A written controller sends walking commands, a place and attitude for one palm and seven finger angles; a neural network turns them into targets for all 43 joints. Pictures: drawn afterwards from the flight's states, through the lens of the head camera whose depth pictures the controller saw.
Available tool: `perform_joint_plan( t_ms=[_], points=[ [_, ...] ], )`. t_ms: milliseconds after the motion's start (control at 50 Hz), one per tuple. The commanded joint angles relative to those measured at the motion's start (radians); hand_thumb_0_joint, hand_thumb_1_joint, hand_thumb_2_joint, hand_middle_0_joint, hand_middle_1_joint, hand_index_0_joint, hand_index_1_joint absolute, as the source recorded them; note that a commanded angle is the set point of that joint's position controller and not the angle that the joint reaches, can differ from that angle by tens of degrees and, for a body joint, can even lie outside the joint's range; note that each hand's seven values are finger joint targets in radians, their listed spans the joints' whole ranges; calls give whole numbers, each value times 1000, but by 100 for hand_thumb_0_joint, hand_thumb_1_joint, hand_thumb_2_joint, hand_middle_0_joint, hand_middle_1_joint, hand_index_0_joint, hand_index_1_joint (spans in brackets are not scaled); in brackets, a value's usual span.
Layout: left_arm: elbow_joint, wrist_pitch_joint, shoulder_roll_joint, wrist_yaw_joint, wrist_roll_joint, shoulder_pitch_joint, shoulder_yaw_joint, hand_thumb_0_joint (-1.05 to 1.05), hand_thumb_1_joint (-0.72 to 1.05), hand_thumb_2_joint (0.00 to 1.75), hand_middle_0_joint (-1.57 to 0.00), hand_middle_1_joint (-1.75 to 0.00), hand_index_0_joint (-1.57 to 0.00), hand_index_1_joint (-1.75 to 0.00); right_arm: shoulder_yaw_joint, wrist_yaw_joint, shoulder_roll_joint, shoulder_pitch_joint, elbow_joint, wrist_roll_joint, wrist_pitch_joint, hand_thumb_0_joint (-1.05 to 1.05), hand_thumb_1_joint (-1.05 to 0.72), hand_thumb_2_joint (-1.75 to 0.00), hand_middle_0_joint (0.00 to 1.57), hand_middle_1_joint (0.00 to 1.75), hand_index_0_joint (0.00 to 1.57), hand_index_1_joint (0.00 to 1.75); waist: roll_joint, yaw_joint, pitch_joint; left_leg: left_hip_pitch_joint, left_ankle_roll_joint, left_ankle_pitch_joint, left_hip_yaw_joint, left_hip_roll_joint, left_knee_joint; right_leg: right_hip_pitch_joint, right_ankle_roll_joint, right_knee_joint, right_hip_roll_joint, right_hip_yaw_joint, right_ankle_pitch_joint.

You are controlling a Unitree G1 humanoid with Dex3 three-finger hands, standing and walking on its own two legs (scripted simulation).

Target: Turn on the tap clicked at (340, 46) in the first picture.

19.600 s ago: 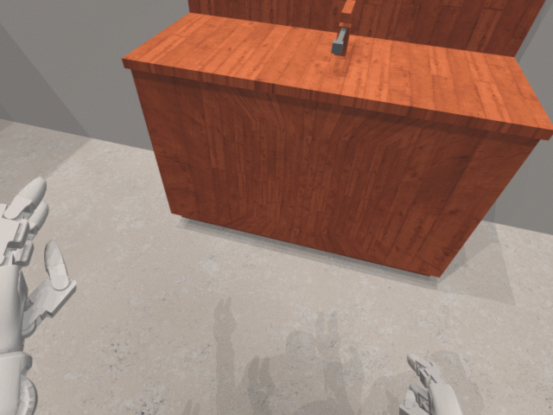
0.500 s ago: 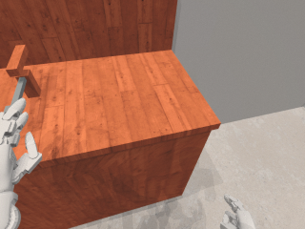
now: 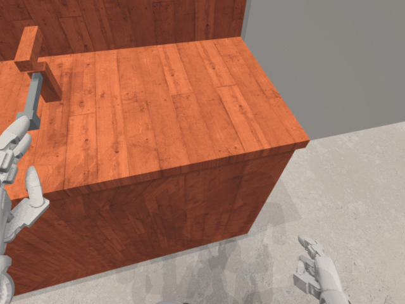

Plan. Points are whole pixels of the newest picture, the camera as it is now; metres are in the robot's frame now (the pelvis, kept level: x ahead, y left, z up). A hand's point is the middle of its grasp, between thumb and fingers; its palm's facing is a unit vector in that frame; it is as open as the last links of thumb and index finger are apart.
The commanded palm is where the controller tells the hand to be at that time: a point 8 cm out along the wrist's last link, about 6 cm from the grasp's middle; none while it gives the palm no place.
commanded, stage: shuffle to correct the standing spot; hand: left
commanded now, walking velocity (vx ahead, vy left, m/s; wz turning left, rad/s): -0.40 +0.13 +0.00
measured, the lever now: (28, 120) +0.39 +0.38 +0.11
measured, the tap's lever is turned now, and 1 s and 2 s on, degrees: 0 0 0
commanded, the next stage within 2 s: come to a stop and stand still in 0.08 s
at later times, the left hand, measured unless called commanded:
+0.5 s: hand out of the picture +0.14 +0.27 +0.17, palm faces +0.48 -0.82 -0.32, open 7.4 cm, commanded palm +0.10 +0.30 +0.18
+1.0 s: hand out of the picture +0.14 +0.34 +0.15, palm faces +0.45 -0.82 -0.35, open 7.4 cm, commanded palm +0.09 +0.34 +0.18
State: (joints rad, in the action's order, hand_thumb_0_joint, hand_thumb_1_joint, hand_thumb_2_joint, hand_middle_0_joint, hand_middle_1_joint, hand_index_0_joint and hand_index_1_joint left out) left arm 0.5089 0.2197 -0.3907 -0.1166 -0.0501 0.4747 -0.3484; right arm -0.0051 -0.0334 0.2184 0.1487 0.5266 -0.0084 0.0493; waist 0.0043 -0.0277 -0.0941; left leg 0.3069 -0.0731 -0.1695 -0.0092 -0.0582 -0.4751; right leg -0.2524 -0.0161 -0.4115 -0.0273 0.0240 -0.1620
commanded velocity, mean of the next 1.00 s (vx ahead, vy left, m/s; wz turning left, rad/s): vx -0.03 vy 0.02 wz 0.00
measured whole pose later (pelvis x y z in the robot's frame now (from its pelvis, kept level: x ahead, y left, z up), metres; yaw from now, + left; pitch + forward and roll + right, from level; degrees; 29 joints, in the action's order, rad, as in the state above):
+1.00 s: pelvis -0.08 +0.06 +0.00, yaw -2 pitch -2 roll -1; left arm 0.35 0.21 -0.37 -0.11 -0.04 0.37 -0.42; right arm -0.03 -0.01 0.17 0.24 0.55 -0.01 0.12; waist -0.04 -0.04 -0.04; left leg 0.26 -0.08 -0.23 0.06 -0.03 -0.52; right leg -0.21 -0.03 -0.47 0.02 0.06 -0.22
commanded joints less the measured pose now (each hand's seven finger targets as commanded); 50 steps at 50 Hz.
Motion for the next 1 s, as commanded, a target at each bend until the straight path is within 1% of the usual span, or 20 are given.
perform_joint_plan(
  t_ms=[0, 160, 220, 300, 320, 360, 380, 400, 480, 520, 540, 560, 580, 600, 640, 680, 760, 780, 880, 980],
  points=[
    [247, 85, -169, -15, 2, -28, -146, 0, 90, 90, -20, -30, -20, -30, 50, -13, 125, -41, -151, 0, 46, 0, -90, -90, 20, 30, 20, 30, 67, 10, 248, 99, 14, 51, -103, 152, 86, 197, 13, -98, 80, 45, 191],
    [232, 115, -157, -4, 34, -103, -184, 0, 90, 90, -20, -30, -20, -30, 56, -13, 146, -34, -157, 0, 67, 0, -90, -90, 20, 30, 20, 30, 102, 22, 149, 524, -60, -609, -204, 199, 186, 285, 17, -321, 38, 60, -78],
    [242, 105, -151, -2, 21, -113, -189, 0, 90, 90, -20, -30, -20, -30, 57, -11, 124, -23, -146, -8, 91, 0, -90, -90, 20, 30, 20, 30, 171, 12, 188, 453, -56, -676, -279, 290, 300, 262, 1, -452, -29, -27, -180],
    [225, 80, -122, -10, 7, -63, -159, 0, 90, 90, -20, -30, -20, -30, 52, -1, 97, -6, -124, -13, 106, 0, -90, -90, 20, 30, 20, 30, 94, 8, 181, 208, 6, -598, -203, 244, 216, 131, 38, -167, -4, -27, -279],
    [218, 74, -110, -11, 8, -64, -139, 0, 90, 90, -20, -30, -20, -30, 50, 3, 95, -10, -119, -12, 107, 0, -90, -90, 20, 30, 20, 30, 63, 10, 151, 131, 40, -546, -145, 192, 158, 62, 62, -30, 21, 21, -323],
    [211, 68, -128, -14, 1, -116, -122, 0, 90, 90, -20, -30, -20, -30, 47, 10, 91, -18, -104, 0, 94, 0, -90, -90, 20, 30, 20, 30, -58, 23, 103, 17, 87, -316, -20, 79, -129, -116, 145, 202, 189, 293, -439],
    [224, 60, -120, -15, 3, -162, -101, 0, 90, 90, -20, -30, -20, -30, 59, 9, 106, -27, -100, -7, 96, 0, -90, -90, 20, 30, 20, 30, -203, 19, 94, -27, 88, -214, -26, 54, -334, -210, 197, 258, 287, 454, -481],
    [201, 47, -103, -23, 3, -187, -72, 0, 90, 90, -20, -30, -20, -30, 50, 7, 103, -31, -80, -6, 99, 0, -90, -90, 20, 30, 20, 30, -228, 27, 74, 8, 82, -171, -57, 66, -399, -198, 218, 252, 337, 457, -429],
    [137, 41, -133, -37, 11, -208, -94, 0, 90, 90, -20, -30, -20, -30, 29, -7, 83, -35, -39, -6, 106, 0, -90, -90, 20, 30, 20, 30, 30, 29, 116, -122, 76, -87, -3, 46, -46, -84, 94, 67, 158, 159, -163],
    [126, 46, -107, -36, 17, -182, -78, 0, 90, 90, -20, -30, -20, -30, 40, -12, 97, -25, -48, -10, 120, 0, -90, -90, 20, 30, 20, 30, 101, 13, 151, -154, 38, 63, -109, 128, 82, -14, 32, -42, 52, 68, -20],
    [338, 156, -868, -27, 162, -1130, -640, 0, 90, 90, -20, -30, -20, -30, 54, -7, 117, 58, -54, 50, 187, 0, -90, -90, 20, 30, 20, 30, -44, -48, -31, 75, 18, 168, -19, 163, 6, -114, 37, 50, 73, 136, 80],
    [-182, 117, -272, 28, 70, -571, -203, 0, 90, 90, -20, -30, -20, -30, 33, -3, 28, 1, -45, 0, 204, 0, -90, -90, 20, 30, 20, 30, -92, 0, 166, -108, 45, 302, -33, 82, 24, -55, 104, -45, 111, 183, 214],
    [-52, 97, -239, 2, 1, -316, -229, 0, 90, 90, -20, -30, -20, -30, 60, 2, 80, -32, -71, -23, 193, 0, -90, -90, 20, 30, 20, 30, 163, -21, 239, -273, 68, 467, 8, 110, 29, 1, 78, -123, 61, 105, 339],
    [-64, 93, -157, 5, 12, -288, -155, 0, 90, 90, -20, -30, -20, -30, 58, 23, 80, -3, -83, -17, 190, 0, -90, -90, 20, 30, 20, 30, 234, 2, 346, -299, 63, 550, -32, 149, -4, 32, 54, -177, 55, 47, 175],
    [113, 98, -119, 23, 15, -193, -103, 0, 90, 90, -20, -30, -20, -30, 73, 65, 96, -20, -116, -12, 178, 0, -90, -90, 20, 30, 20, 30, 283, -9, 358, -276, 41, 549, -46, 189, -18, 39, 40, -150, 52, 25, 1],
    [200, 91, -81, 29, 3, -62, -66, 0, 90, 90, -20, -30, -20, -30, 69, 90, 93, -39, -144, -22, 180, 0, -90, -90, 20, 30, 20, 30, 159, -11, 349, -175, 47, 420, -27, 176, -12, 122, 39, -105, 44, 7, 109],
    [165, 63, -167, 6, -5, 11, -176, 0, 90, 90, -20, -30, -20, -30, 57, 66, 109, -30, -157, -15, 150, 0, -90, -90, 20, 30, 20, 30, -79, 1, 288, -75, 71, 228, -22, 158, 49, 129, 16, -80, 41, -7, 135],
    [147, 59, -229, -6, -8, -2, -244, 0, 90, 90, -20, -30, -20, -30, 58, 51, 114, -38, -160, -15, 137, 0, -90, -90, 20, 30, 20, 30, -48, -1, 265, -74, 77, 174, -23, 159, 89, 110, 11, -84, 34, -17, 92],
    [119, 73, -196, -3, -4, -226, -212, 0, 90, 90, -20, -30, -20, -30, 34, 7, 94, -55, -159, -6, 112, 0, -90, -90, 20, 30, 20, 30, 143, 8, 151, 11, 52, -169, -44, 188, 205, 102, 14, -78, 33, -16, -31],
    [140, 74, -63, 3, 27, -316, -24, 0, 90, 90, -20, -30, -20, -30, 22, 7, 89, -54, -147, -5, 153, 0, -90, -90, 20, 30, 20, 30, 150, 9, 152, -18, 40, -316, -37, 164, 204, 99, 18, -10, 36, 9, -60]
  ],
)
